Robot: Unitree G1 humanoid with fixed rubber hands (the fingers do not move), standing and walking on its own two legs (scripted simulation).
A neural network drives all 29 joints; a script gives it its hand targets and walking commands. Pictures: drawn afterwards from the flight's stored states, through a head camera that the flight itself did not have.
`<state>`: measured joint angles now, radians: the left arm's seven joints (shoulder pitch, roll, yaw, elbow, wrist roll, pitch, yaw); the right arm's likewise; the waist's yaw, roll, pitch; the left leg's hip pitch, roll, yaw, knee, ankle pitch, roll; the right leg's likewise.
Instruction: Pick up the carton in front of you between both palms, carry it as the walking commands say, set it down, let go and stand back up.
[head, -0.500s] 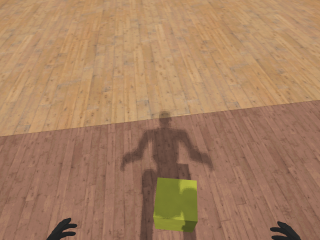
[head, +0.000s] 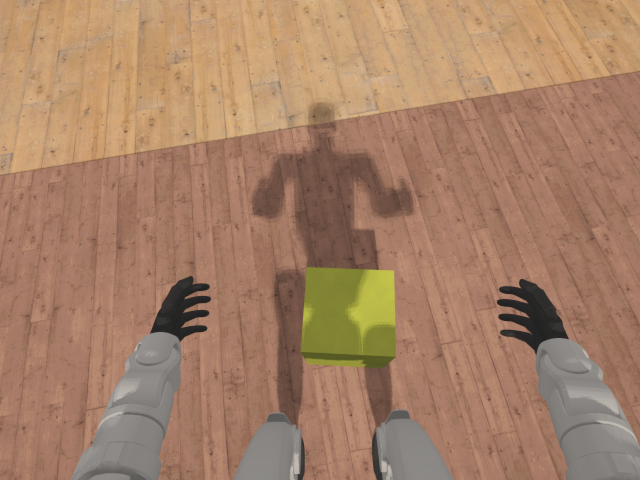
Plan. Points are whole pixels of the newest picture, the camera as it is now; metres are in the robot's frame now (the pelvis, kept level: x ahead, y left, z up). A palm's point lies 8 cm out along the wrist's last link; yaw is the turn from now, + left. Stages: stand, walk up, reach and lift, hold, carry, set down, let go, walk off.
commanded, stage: reach and lift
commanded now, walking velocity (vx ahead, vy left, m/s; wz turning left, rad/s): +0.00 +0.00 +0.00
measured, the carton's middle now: (347, 321) +0.43 -0.03 -0.58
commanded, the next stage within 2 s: none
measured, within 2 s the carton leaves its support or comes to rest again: neither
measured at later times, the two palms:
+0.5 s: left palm (238, 249) +0.46 +0.16 -0.16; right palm (474, 260) +0.44 -0.22 -0.16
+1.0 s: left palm (262, 300) +0.44 +0.16 -0.41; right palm (440, 307) +0.42 -0.23 -0.40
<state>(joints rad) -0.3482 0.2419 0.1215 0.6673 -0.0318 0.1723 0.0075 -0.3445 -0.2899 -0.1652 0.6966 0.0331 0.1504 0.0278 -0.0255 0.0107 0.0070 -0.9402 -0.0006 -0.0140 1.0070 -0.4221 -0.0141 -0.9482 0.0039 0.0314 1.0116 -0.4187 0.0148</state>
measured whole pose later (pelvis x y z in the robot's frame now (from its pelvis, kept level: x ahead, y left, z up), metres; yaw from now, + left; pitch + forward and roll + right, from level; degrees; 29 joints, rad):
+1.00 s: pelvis -0.07 +0.00 -0.25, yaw +0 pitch +49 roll +0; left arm -1.14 0.29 0.12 0.88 -0.13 0.08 0.13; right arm -1.10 -0.31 -0.21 0.90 0.16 0.05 -0.07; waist -0.05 0.01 0.03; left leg -2.19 -0.05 -0.05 1.88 -0.54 -0.04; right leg -2.19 0.04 0.05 1.87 -0.53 0.04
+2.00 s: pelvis -0.10 +0.00 -0.33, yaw +1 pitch +38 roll +0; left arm -1.46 0.25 0.05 1.20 -0.21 0.00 0.18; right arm -1.44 -0.30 -0.09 1.21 0.23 -0.02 -0.16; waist -0.04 0.02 0.32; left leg -2.28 -0.07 -0.04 2.14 -0.53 -0.06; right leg -2.29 0.02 0.04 2.14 -0.52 0.04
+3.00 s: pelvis -0.07 +0.00 -0.15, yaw -1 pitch +39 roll +1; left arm -0.83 -0.05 0.39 0.65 0.14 0.32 0.08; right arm -0.82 0.01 -0.39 0.64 -0.15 0.34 -0.05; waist -0.03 0.03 -0.20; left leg -1.76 -0.13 -0.10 1.60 -0.52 -0.06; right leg -1.77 0.10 0.11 1.60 -0.49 0.06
